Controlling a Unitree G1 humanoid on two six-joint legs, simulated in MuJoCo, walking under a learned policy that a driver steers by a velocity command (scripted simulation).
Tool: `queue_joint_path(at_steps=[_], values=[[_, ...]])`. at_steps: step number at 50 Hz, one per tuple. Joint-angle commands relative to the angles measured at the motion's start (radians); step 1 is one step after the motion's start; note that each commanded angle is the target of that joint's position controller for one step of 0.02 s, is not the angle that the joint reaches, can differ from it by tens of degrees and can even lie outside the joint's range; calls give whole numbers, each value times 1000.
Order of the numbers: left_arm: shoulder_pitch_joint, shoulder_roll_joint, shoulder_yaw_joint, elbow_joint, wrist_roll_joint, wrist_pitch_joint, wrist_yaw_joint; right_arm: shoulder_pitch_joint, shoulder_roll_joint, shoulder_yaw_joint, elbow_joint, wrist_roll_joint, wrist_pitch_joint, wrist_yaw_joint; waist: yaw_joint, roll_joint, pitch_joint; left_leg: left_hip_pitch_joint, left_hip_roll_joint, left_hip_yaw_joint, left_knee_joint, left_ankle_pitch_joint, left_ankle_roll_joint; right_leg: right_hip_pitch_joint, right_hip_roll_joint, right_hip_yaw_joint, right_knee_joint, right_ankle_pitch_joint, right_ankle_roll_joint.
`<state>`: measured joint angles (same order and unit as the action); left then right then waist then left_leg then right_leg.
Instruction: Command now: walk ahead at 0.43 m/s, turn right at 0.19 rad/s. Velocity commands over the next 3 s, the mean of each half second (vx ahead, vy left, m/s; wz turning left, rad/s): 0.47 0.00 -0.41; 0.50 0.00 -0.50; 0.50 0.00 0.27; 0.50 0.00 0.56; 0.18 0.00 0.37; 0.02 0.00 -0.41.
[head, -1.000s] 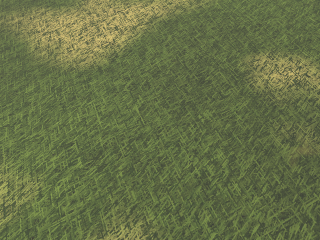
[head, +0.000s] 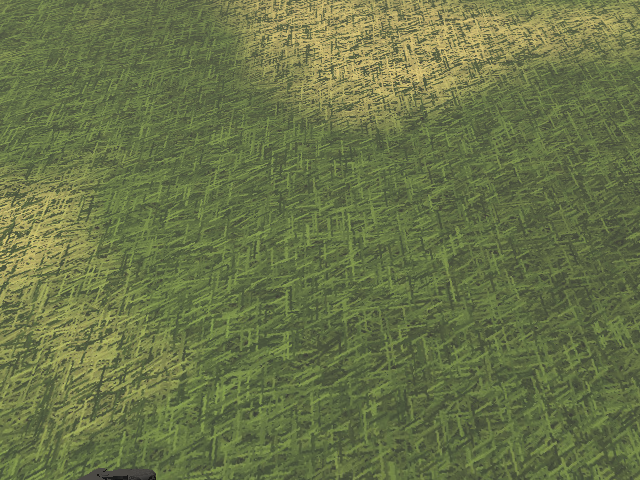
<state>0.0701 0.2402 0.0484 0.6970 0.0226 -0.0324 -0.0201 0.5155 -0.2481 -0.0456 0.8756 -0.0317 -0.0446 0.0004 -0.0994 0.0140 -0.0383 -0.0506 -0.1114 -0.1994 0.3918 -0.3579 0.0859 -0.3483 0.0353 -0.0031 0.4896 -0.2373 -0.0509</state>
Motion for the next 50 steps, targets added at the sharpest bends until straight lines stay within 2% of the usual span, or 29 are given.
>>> queue_joint_path(at_steps=[1,2,3,4,5,7,9,14,17,19,20,21,22,23,24,25,26,28,30,33,35,39,43,45,46,47,48,49,50], values=[[305,160,52,8,17,-37,29,-47,-97,-16,-50,6,-35,-6,215,-66,-95,-314,155,29,371,437,51,532,-182,281,-105,-169,-130],[401,277,80,42,14,-32,29,-38,-57,-7,-80,9,-45,4,205,-280,-110,-670,5,173,619,-73,2,709,-400,725,-207,-267,-255],[391,220,74,61,-11,-23,18,-120,-151,-28,-88,-32,-39,3,192,-134,2,-808,53,141,708,-139,-1,636,-394,754,-206,-276,-258],[340,178,61,53,-12,-21,7,-175,-126,-23,-99,-37,-40,13,169,-80,71,-821,95,124,737,-60,-8,557,-349,639,-193,-157,-248],[303,144,52,53,-8,-26,-1,-200,-109,-17,-102,-31,-43,20,145,-36,93,-775,122,128,710,-2,-23,464,-301,544,-203,13,-231],[278,121,42,66,-12,-33,-1,-198,-95,-12,-96,-31,-27,30,100,-88,93,-670,145,147,643,38,-61,331,-217,425,-232,219,-198],[302,126,44,88,-20,-37,4,-227,-80,-4,-108,-32,-12,34,89,-108,62,-623,127,176,613,75,-88,274,-181,375,-232,382,-205],[392,129,48,134,-34,-30,14,-487,-49,25,-187,-16,-12,36,140,-122,82,-521,94,212,345,290,-111,164,-115,307,-231,481,-152],[425,145,52,144,-19,-26,20,-567,-53,32,-212,1,-12,26,159,-114,79,-435,68,206,237,318,-107,170,-125,346,-203,485,-127],[408,165,56,139,-13,-23,27,-522,-82,24,-197,6,-18,18,126,-112,63,-315,59,186,176,278,-91,172,-143,387,-151,495,-103],[391,177,58,134,-11,-25,28,-455,-103,16,-175,7,-23,11,93,-107,35,-214,43,185,144,239,-76,170,-135,393,-82,561,-90],[379,180,58,136,-16,-30,23,-356,-129,5,-146,2,-34,0,40,-73,-14,-67,51,177,81,239,-52,147,-93,361,54,588,-70],[379,156,54,122,-28,-41,14,-227,-190,-13,-132,-13,-48,-17,-15,-4,-118,142,188,46,54,123,-11,59,-40,313,275,455,-50],[453,50,29,93,-59,-46,12,-125,-272,-33,-144,-38,-42,-32,-15,166,-283,395,484,-318,10,-63,72,-151,56,182,575,-40,-24],[489,108,39,86,-39,-31,18,-169,-271,-41,-138,-19,-25,-27,29,249,-308,337,575,-604,-87,-142,145,-261,68,108,716,-329,-34],[424,144,48,107,-12,-16,18,-232,-174,-25,-144,-9,-20,-23,46,93,-132,201,514,-476,-92,-203,130,-315,-7,110,770,-232,-41],[356,120,43,100,-1,-15,5,-278,-111,-12,-144,-4,-23,-18,48,36,-22,78,459,-324,-118,-102,109,-311,-33,100,741,-153,-39],[312,100,46,91,17,0,-12,-286,-78,-1,-123,-7,-35,-17,81,83,61,-54,386,-127,-162,136,80,-276,-77,89,684,-111,-26],[303,79,43,84,15,18,-22,-261,-73,-2,-100,4,-55,-9,101,85,50,-75,369,-32,-176,301,81,-257,-80,81,665,-91,-17],[209,69,38,41,16,25,-31,-243,-83,-7,-78,14,-76,-7,110,76,61,-58,378,66,-231,361,94,-334,-96,78,620,1,-1],[138,64,31,13,16,25,-38,-225,-82,-7,-62,11,-76,-7,104,70,83,-51,366,142,-247,412,90,-373,-104,60,551,72,12],[-7,44,8,-44,6,16,-57,-197,-103,-13,-39,11,-73,-4,81,73,108,-65,331,279,-251,462,56,-289,-104,-12,306,215,1],[-82,56,2,-81,15,13,-60,-110,-139,-22,2,9,-56,-11,55,63,121,30,367,323,-196,587,39,-217,-67,-80,159,126,-46],[-29,70,7,-68,24,8,-46,-82,-169,-26,24,6,-43,-15,84,73,80,84,376,351,-55,883,29,-105,-3,-112,114,29,-84],[85,87,17,-32,29,1,-37,-78,-181,-26,30,7,-32,-17,138,65,19,81,366,377,102,985,19,34,36,-116,62,24,-107],[255,118,32,30,40,-9,-25,-70,-169,-18,27,8,-26,-17,204,33,-78,-23,336,407,316,902,1,274,43,-89,21,46,-132],[382,214,57,48,57,-14,-7,-40,-94,4,-19,21,-29,-8,235,-113,-216,-307,281,418,646,474,-31,580,-216,243,-6,-102,-201],[396,285,71,46,14,-5,2,-12,-69,4,-43,30,-30,2,207,-277,-331,-555,108,334,957,-182,-63,706,-469,726,-168,0,-311],[352,259,69,39,-4,1,14,-128,-153,-20,-53,20,-25,-3,225,-111,-241,-636,149,197,1003,-96,-50,635,-428,594,-165,135,-286]])
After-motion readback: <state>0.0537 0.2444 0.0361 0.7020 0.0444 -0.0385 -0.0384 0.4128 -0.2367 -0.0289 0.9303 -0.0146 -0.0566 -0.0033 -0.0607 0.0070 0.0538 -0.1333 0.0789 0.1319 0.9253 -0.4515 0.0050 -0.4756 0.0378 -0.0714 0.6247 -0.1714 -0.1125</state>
